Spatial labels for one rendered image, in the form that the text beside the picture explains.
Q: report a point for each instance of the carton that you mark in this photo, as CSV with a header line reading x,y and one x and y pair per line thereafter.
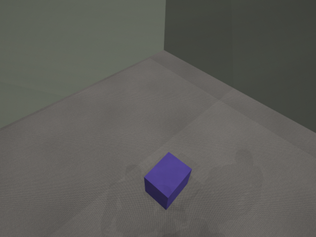
x,y
167,179

